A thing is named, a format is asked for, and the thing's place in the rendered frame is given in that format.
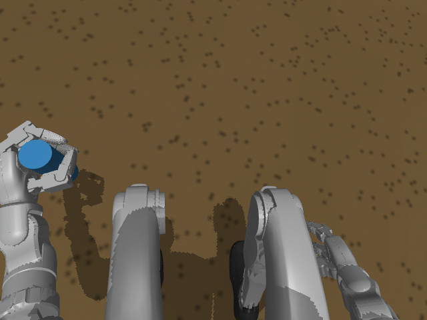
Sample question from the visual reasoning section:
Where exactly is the left robot hand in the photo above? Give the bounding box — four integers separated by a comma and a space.
0, 121, 79, 206

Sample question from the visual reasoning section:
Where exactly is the right robot hand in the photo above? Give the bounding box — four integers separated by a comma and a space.
306, 221, 358, 279

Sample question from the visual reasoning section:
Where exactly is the right robot foot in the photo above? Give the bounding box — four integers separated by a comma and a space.
230, 241, 259, 320

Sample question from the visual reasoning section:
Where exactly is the right robot arm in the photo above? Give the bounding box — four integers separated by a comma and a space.
336, 265, 399, 320

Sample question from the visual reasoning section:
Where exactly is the left robot arm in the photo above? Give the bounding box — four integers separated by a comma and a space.
0, 201, 63, 320

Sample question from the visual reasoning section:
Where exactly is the can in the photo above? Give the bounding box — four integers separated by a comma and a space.
18, 140, 79, 181

